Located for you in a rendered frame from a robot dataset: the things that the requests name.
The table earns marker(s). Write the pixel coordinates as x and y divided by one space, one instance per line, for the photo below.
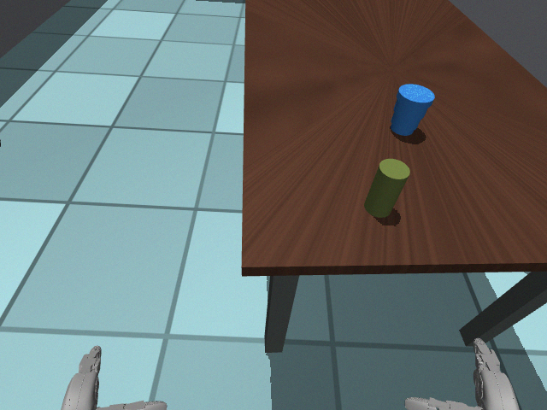
321 79

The right robot hand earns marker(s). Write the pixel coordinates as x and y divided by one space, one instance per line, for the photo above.
493 389

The left robot hand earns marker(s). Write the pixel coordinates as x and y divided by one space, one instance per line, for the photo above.
82 391

